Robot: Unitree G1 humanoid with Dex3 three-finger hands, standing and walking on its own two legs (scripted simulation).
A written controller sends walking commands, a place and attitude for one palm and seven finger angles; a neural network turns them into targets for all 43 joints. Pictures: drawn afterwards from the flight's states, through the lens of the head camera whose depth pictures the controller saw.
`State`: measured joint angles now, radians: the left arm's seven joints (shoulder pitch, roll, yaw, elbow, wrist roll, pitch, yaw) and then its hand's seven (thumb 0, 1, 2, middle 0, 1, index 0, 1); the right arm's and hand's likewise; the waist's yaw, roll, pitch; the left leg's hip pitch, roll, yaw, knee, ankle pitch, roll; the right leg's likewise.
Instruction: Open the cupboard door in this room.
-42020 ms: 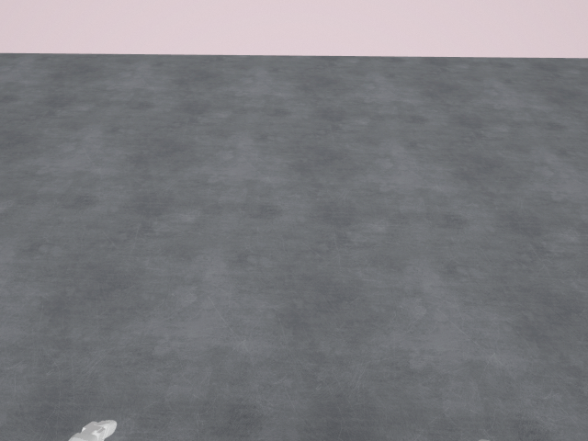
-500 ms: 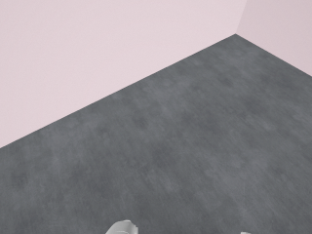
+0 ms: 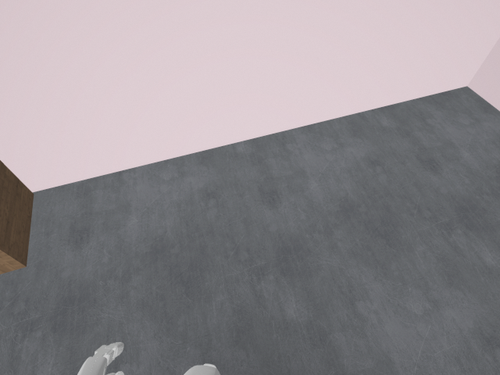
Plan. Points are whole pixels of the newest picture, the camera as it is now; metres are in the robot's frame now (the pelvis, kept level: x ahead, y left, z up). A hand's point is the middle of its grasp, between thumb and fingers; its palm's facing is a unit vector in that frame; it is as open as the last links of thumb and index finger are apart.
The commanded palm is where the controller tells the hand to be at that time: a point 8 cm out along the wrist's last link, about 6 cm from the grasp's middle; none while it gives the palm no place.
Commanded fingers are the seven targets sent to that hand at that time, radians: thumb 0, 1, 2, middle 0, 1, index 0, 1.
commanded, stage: turn to face it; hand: left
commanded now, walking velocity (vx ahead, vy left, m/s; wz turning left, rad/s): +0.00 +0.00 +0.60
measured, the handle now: out of the picture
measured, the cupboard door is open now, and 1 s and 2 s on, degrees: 46 46 46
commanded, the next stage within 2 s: take the last steps up to it in 1.70 s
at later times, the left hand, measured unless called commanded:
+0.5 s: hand out of the picture +0.03 +0.23 -0.16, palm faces +0.33 -0.91 -0.25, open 7.4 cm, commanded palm none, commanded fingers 0.00 0.90 0.90 -0.20 -0.30 -0.20 -0.30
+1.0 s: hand out of the picture -0.06 +0.18 -0.18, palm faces +0.61 -0.76 -0.20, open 7.4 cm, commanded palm none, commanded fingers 0.00 0.90 0.90 -0.20 -0.30 -0.20 -0.30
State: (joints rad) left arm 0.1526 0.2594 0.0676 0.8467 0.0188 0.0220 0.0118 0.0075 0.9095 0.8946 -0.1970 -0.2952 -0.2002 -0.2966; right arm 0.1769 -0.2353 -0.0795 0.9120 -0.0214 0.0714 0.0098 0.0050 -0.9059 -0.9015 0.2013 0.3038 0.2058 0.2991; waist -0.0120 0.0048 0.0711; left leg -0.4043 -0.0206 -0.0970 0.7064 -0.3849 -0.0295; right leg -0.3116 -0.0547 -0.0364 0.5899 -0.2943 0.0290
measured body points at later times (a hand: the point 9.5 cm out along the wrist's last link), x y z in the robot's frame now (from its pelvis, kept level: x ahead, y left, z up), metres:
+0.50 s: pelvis +0.01 +0.00 +0.01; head +0.05 +0.03 +0.46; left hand +0.01 +0.28 -0.14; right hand +0.17 -0.22 -0.12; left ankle +0.00 +0.12 -0.73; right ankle +0.05 -0.15 -0.67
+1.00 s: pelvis +0.02 -0.01 +0.00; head +0.04 +0.04 +0.44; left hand -0.09 +0.22 -0.16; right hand +0.27 -0.16 -0.12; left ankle -0.03 +0.08 -0.73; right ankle +0.07 -0.14 -0.71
